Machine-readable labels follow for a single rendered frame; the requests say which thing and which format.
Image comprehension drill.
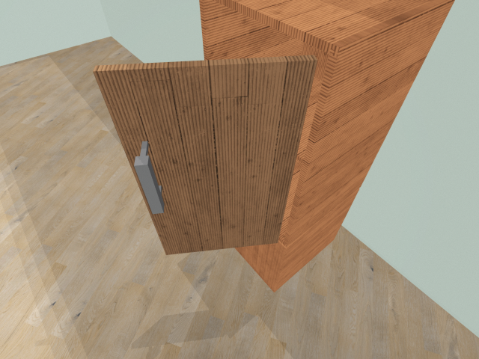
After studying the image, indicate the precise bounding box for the handle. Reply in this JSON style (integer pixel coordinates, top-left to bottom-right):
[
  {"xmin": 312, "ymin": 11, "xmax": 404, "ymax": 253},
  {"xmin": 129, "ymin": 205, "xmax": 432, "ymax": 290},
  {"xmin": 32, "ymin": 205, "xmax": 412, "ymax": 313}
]
[{"xmin": 134, "ymin": 141, "xmax": 164, "ymax": 214}]

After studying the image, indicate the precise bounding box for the cupboard door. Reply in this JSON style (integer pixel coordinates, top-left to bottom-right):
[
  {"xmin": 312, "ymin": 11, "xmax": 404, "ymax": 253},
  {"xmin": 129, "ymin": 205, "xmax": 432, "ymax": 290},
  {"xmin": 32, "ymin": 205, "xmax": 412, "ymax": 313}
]
[{"xmin": 93, "ymin": 55, "xmax": 317, "ymax": 255}]

